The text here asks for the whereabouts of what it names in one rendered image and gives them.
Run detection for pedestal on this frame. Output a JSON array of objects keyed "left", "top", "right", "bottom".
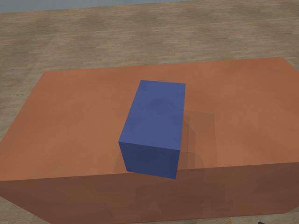
[{"left": 0, "top": 57, "right": 299, "bottom": 224}]

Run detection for carton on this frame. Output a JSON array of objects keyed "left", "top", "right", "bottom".
[{"left": 118, "top": 80, "right": 186, "bottom": 179}]

